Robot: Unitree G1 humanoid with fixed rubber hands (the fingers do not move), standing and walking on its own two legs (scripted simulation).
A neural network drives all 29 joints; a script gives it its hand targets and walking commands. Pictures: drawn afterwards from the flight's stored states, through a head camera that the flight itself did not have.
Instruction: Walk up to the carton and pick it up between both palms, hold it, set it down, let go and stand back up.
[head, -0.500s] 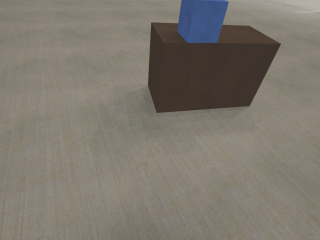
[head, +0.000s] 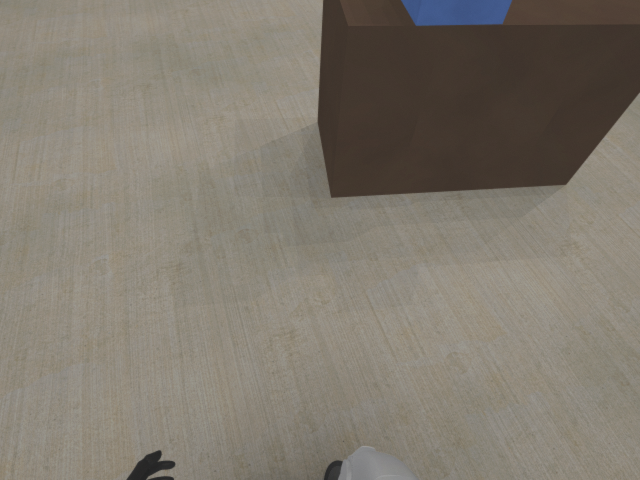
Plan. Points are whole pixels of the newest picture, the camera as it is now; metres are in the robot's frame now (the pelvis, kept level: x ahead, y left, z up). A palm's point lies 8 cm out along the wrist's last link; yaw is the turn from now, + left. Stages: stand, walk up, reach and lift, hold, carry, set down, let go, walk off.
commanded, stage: walk up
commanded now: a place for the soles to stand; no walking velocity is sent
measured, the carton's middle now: out of the picture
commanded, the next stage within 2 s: none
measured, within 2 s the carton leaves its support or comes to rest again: neither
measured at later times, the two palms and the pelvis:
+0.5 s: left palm (167, 387) +0.26 +0.23 -0.14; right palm (470, 324) +0.35 -0.24 -0.09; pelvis +0.27 -0.01 +0.00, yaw +0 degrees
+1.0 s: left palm (268, 217) +0.58 +0.10 -0.11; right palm (517, 250) +0.52 -0.39 -0.13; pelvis +0.50 -0.14 +0.00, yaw +1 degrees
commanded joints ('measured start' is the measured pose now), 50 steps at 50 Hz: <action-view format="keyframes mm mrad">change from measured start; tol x32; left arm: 1 186 105 29 -12 -10 -38 -2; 50 181 165 35 -85 -49 24 -5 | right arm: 1 21 -40 -31 -101 -29 -11 16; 50 83 -107 -44 -102 -9 7 -8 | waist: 1 23 22 -73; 11 45 -131 99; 20 -82 264 -362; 36 14 282 43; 50 36 -171 -65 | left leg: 1 -228 29 -38 -27 99 10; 17 -12 -37 153 -769 390 22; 20 537 437 -745 -887 47 203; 23 372 393 -673 -1029 -6 205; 29 51 166 -19 -952 653 47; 42 67 299 -34 -907 331 118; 46 -318 -70 93 -91 -203 11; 50 -306 33 -5 -51 46 16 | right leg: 1 230 -258 311 -389 230 9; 14 243 -178 162 -417 3 -34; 23 -307 -28 223 655 -243 113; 38 -100 -134 102 37 264 137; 44 415 -102 162 -140 -16 44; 47 433 -352 811 -553 -522 -26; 50 307 -265 477 -502 -241 95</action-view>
